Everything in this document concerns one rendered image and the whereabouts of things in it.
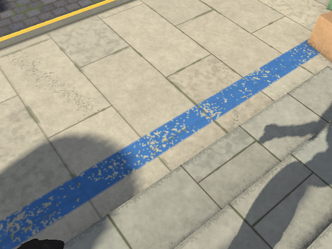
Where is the left robot hand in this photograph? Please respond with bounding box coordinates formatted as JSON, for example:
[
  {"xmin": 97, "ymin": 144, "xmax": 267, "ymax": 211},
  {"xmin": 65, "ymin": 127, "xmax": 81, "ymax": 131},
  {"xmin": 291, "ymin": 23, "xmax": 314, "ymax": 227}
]
[{"xmin": 17, "ymin": 239, "xmax": 64, "ymax": 249}]

